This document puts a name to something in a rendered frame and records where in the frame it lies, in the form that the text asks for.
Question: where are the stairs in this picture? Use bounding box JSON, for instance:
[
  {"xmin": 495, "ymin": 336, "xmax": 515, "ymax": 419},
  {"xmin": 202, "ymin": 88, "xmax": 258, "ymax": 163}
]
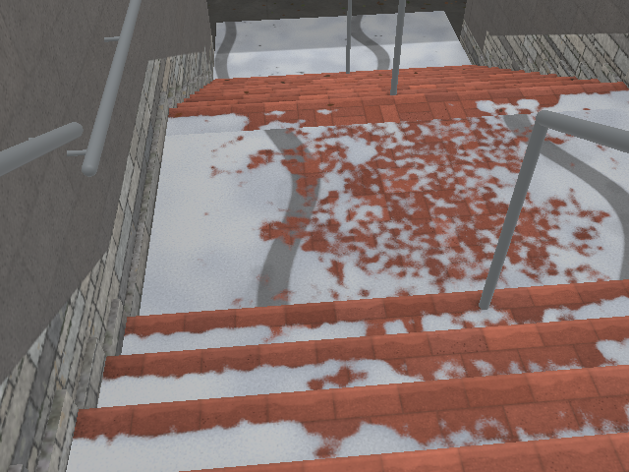
[
  {"xmin": 177, "ymin": 65, "xmax": 600, "ymax": 108},
  {"xmin": 66, "ymin": 279, "xmax": 629, "ymax": 472}
]

